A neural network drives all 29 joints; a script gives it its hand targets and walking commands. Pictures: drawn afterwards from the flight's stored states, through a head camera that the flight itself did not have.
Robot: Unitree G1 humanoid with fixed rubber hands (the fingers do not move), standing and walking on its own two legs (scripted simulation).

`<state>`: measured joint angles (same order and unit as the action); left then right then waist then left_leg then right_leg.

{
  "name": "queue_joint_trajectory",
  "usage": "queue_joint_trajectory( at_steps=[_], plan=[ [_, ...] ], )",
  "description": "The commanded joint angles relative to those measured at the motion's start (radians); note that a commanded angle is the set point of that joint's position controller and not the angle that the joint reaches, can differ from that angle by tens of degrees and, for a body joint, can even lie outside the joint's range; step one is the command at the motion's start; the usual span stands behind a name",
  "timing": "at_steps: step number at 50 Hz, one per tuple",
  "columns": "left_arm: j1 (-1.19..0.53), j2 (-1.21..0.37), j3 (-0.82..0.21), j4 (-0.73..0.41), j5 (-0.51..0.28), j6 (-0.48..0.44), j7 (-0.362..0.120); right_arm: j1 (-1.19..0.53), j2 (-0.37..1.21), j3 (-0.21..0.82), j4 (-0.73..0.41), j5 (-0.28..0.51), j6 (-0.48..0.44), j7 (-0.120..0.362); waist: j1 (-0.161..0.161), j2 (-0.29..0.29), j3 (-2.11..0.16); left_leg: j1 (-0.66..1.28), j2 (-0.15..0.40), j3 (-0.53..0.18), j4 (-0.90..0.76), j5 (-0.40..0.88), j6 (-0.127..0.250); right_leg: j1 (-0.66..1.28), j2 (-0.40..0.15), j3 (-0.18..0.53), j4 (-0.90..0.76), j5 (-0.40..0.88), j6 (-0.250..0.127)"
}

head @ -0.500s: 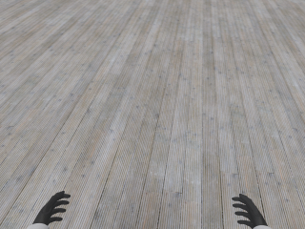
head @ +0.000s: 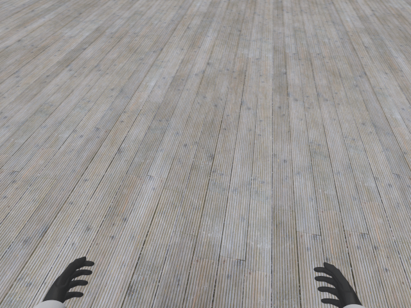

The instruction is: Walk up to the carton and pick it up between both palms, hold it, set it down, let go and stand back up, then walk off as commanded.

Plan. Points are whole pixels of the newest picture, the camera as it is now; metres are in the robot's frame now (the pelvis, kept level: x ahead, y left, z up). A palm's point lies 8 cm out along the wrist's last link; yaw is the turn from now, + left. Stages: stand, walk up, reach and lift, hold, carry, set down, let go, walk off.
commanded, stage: stand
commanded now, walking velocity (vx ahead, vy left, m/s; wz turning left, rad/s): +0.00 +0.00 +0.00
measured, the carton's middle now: out of the picture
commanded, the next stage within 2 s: none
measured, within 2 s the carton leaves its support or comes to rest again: neither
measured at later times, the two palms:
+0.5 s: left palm out of the picture +0.14 +0.28 -0.06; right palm out of the picture +0.13 -0.28 -0.08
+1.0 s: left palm out of the picture +0.14 +0.28 -0.06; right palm out of the picture +0.12 -0.28 -0.08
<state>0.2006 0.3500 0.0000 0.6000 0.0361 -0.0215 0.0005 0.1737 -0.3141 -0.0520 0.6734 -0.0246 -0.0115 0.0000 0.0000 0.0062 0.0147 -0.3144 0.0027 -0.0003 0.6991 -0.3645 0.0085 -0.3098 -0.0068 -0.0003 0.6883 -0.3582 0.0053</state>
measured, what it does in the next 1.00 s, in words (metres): stands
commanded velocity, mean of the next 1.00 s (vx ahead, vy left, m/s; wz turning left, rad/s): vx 0.00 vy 0.00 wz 0.00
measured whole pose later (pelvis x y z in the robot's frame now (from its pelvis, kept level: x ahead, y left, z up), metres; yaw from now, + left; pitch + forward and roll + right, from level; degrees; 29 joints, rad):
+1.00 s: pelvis -0.02 +0.00 +0.00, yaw +0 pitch -3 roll +0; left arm 0.20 0.36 0.00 0.60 0.03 -0.02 0.00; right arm 0.16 -0.32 -0.05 0.73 -0.02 -0.01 0.00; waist 0.00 0.01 0.04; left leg -0.31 0.00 0.00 0.70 -0.34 0.01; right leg -0.31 -0.01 0.00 0.69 -0.33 0.01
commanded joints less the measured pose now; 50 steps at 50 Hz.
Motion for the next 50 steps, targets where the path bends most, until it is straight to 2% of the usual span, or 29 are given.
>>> queue_joint_trajectory(
  at_steps=[1, 4, 5, 9, 11, 14, 17, 18, 19, 21, 22, 25, 26, 28, 29, 30, 31, 32, 34, 36, 38, 39, 42, 43, 44, 45, 46, 48, 50],
  plan=[
    [-0.034, 0.197, 0.072, 0.008, -0.015, -0.039, 0.011, -0.086, -0.213, -0.04, -0.014, 0.009, -0.044, -0.001, 0.001, 0.012, -0.072, 0.04, 0.083, -0.114, -0.141, 0.276, 0.069, 0.059, -0.075, 0.061, -0.101, 0.242, -0.069],
    [-0.041, 0.193, 0.072, 0.012, -0.012, -0.038, 0.012, -0.083, -0.238, -0.051, -0.006, 0.006, -0.042, -0.003, 0.0, -0.034, -0.063, 0.032, 0.093, -0.126, -0.139, 0.235, 0.071, 0.044, -0.081, 0.073, -0.122, 0.216, -0.075],
    [-0.047, 0.177, 0.07, 0.008, -0.012, -0.037, 0.012, -0.086, -0.228, -0.05, -0.007, 0.01, -0.044, -0.001, -0.008, -0.028, -0.079, 0.035, 0.085, -0.115, -0.137, 0.233, 0.062, 0.062, -0.085, 0.074, -0.128, 0.224, -0.077],
    [-0.035, 0.202, 0.076, 0.013, -0.012, -0.038, 0.01, -0.077, -0.216, -0.044, -0.002, 0.003, -0.044, 0.0, 0.004, 0.002, -0.05, 0.013, 0.093, -0.13, -0.172, 0.187, 0.074, 0.047, -0.073, 0.068, -0.114, 0.163, -0.069],
    [-0.034, 0.2, 0.074, 0.018, -0.012, -0.037, 0.008, -0.085, -0.22, -0.045, 0.003, 0.005, -0.044, 0.001, 0.006, -0.011, -0.041, 0.01, 0.086, -0.131, -0.17, 0.163, 0.067, 0.045, -0.074, 0.067, -0.126, 0.15, -0.069],
    [-0.026, 0.19, 0.069, 0.02, -0.014, -0.041, 0.006, -0.085, -0.223, -0.041, 0.009, 0.008, -0.044, 0.001, 0.005, 0.006, -0.044, 0.021, 0.086, -0.129, -0.163, 0.189, 0.066, 0.048, -0.079, 0.081, -0.135, 0.152, -0.071],
    [-0.041, 0.194, 0.069, 0.012, -0.016, -0.045, 0.006, -0.081, -0.226, -0.047, 0.01, 0.011, -0.047, 0.001, -0.003, -0.04, -0.067, 0.035, 0.081, -0.117, -0.146, 0.211, 0.063, 0.048, -0.084, 0.082, -0.142, 0.191, -0.07],
    [-0.04, 0.193, 0.071, 0.015, -0.013, -0.045, 0.008, -0.089, -0.234, -0.047, 0.018, 0.002, -0.044, 0.001, 0.001, -0.026, -0.061, 0.044, 0.081, -0.121, -0.153, 0.222, 0.068, 0.039, -0.079, 0.08, -0.138, 0.187, -0.069],
    [-0.046, 0.19, 0.07, 0.02, -0.01, -0.043, 0.01, -0.086, -0.226, -0.046, 0.018, 0.003, -0.043, 0.0, -0.005, -0.038, -0.049, 0.035, 0.082, -0.119, -0.156, 0.221, 0.064, 0.034, -0.084, 0.08, -0.143, 0.198, -0.067],
    [-0.047, 0.195, 0.072, 0.021, -0.016, -0.042, 0.009, -0.089, -0.23, -0.045, 0.017, 0.004, -0.044, 0.003, -0.002, -0.023, -0.035, 0.019, 0.083, -0.126, -0.156, 0.206, 0.066, 0.033, -0.081, 0.075, -0.136, 0.185, -0.07],
    [-0.048, 0.199, 0.072, 0.016, -0.016, -0.041, 0.007, -0.098, -0.235, -0.048, 0.015, 0.006, -0.044, 0.006, 0.001, 0.012, -0.03, 0.008, 0.085, -0.127, -0.164, 0.203, 0.066, 0.033, -0.08, 0.071, -0.139, 0.183, -0.069],
    [-0.036, 0.204, 0.075, 0.025, -0.017, -0.04, 0.009, -0.096, -0.22, -0.044, 0.019, 0.009, -0.045, 0.007, 0.008, -0.012, -0.02, 0.002, 0.083, -0.129, -0.175, 0.166, 0.07, 0.033, -0.084, 0.084, -0.152, 0.162, -0.071],
    [-0.046, 0.209, 0.076, 0.024, -0.011, -0.04, 0.01, -0.082, -0.225, -0.043, 0.025, 0.011, -0.042, 0.005, -0.003, -0.023, -0.061, 0.027, 0.089, -0.134, -0.177, 0.162, 0.065, 0.039, -0.088, 0.088, -0.154, 0.139, -0.073],
    [-0.033, 0.182, 0.072, 0.02, -0.016, -0.041, 0.007, -0.093, -0.238, -0.05, 0.023, 0.002, -0.048, 0.005, 0.013, -0.001, -0.047, 0.006, 0.098, -0.148, -0.195, 0.136, 0.07, 0.059, -0.074, 0.071, -0.14, 0.144, -0.065],
    [-0.036, 0.188, 0.069, 0.026, -0.018, -0.04, 0.007, -0.097, -0.239, -0.047, 0.023, 0.003, -0.047, 0.005, 0.016, -0.016, -0.023, -0.017, 0.096, -0.146, -0.195, 0.14, 0.074, 0.058, -0.076, 0.076, -0.141, 0.154, -0.068],
    [-0.043, 0.193, 0.069, 0.029, -0.016, -0.038, 0.009, -0.099, -0.233, -0.043, 0.026, 0.006, -0.047, 0.006, 0.002, -0.011, -0.013, -0.013, 0.096, -0.145, -0.2, 0.136, 0.069, 0.044, -0.082, 0.081, -0.154, 0.153, -0.068],
    [-0.041, 0.193, 0.071, 0.022, -0.017, -0.038, 0.007, -0.096, -0.225, -0.042, 0.022, 0.006, -0.047, 0.007, 0.005, -0.003, -0.04, 0.01, 0.086, -0.133, -0.191, 0.153, 0.062, 0.053, -0.081, 0.08, -0.146, 0.155, -0.066],
    [-0.043, 0.207, 0.077, 0.027, -0.013, -0.04, 0.007, -0.101, -0.226, -0.045, 0.026, 0.009, -0.052, 0.008, 0.003, -0.022, -0.044, 0.015, 0.084, -0.133, -0.188, 0.158, 0.06, 0.044, -0.082, 0.091, -0.152, 0.155, -0.069],
    [-0.027, 0.203, 0.073, 0.031, -0.016, -0.04, 0.007, -0.082, -0.236, -0.046, 0.033, 0.009, -0.046, 0.006, 0.001, 0.0, -0.05, 0.026, 0.098, -0.142, -0.183, 0.175, 0.066, 0.043, -0.084, 0.081, -0.138, 0.157, -0.064],
    [-0.042, 0.188, 0.066, 0.026, -0.018, -0.036, 0.006, -0.083, -0.237, -0.044, 0.037, 0.007, -0.043, 0.002, 0.006, -0.016, -0.035, 0.01, 0.096, -0.147, -0.199, 0.153, 0.068, 0.036, -0.077, 0.077, -0.145, 0.134, -0.067],
    [-0.043, 0.196, 0.069, 0.03, -0.013, -0.04, 0.008, -0.109, -0.231, -0.042, 0.034, 0.004, -0.043, 0.004, -0.001, 0.009, -0.029, 0.016, 0.095, -0.141, -0.19, 0.155, 0.065, 0.027, -0.078, 0.086, -0.158, 0.138, -0.067],
    [-0.035, 0.196, 0.069, 0.024, -0.018, -0.042, 0.007, -0.096, -0.232, -0.045, 0.025, 0.008, -0.047, 0.005, 0.003, -0.029, -0.031, 0.01, 0.095, -0.146, -0.188, 0.165, 0.063, 0.04, -0.085, 0.083, -0.153, 0.16, -0.069],
    [-0.042, 0.201, 0.066, 0.032, -0.013, -0.043, 0.009, -0.082, -0.234, -0.044, 0.035, 0.007, -0.044, 0.002, -0.01, -0.043, -0.028, 0.023, 0.087, -0.134, -0.184, 0.17, 0.062, 0.028, -0.089, 0.095, -0.163, 0.162, -0.07],
    [-0.051, 0.2, 0.066, 0.031, -0.018, -0.04, 0.006, -0.09, -0.222, -0.042, 0.034, 0.009, -0.046, 0.005, -0.001, -0.041, -0.041, 0.018, 0.084, -0.127, -0.178, 0.15, 0.061, 0.05, -0.085, 0.086, -0.161, 0.157, -0.068],
    [-0.046, 0.202, 0.071, 0.028, -0.012, -0.04, 0.008, -0.101, -0.224, -0.042, 0.038, 0.009, -0.047, 0.006, -0.001, -0.007, -0.036, 0.028, 0.084, -0.134, -0.179, 0.177, 0.063, 0.036, -0.087, 0.09, -0.162, 0.15, -0.069],
    [-0.043, 0.204, 0.068, 0.031, -0.017, -0.037, 0.008, -0.084, -0.227, -0.043, 0.04, 0.006, -0.046, 0.008, -0.002, -0.031, -0.058, 0.031, 0.088, -0.129, -0.171, 0.181, 0.063, 0.051, -0.085, 0.078, -0.156, 0.161, -0.065],
    [-0.042, 0.205, 0.073, 0.027, -0.014, -0.043, 0.007, -0.084, -0.225, -0.044, 0.04, 0.01, -0.046, 0.007, -0.003, -0.001, -0.047, 0.024, 0.084, -0.133, -0.18, 0.171, 0.064, 0.044, -0.089, 0.093, -0.159, 0.156, -0.065],
    [-0.038, 0.209, 0.072, 0.033, -0.018, -0.044, 0.007, -0.094, -0.228, -0.043, 0.031, 0.006, -0.046, 0.01, 0.003, -0.034, -0.045, 0.014, 0.084, -0.132, -0.185, 0.18, 0.067, 0.053, -0.084, 0.084, -0.152, 0.161, -0.065],
    [-0.048, 0.2, 0.069, 0.034, -0.017, -0.04, 0.009, -0.089, -0.234, -0.043, 0.045, 0.011, -0.048, 0.007, 0.002, -0.033, -0.035, 0.015, 0.095, -0.14, -0.191, 0.162, 0.065, 0.055, -0.083, 0.082, -0.156, 0.169, -0.066]
  ],
)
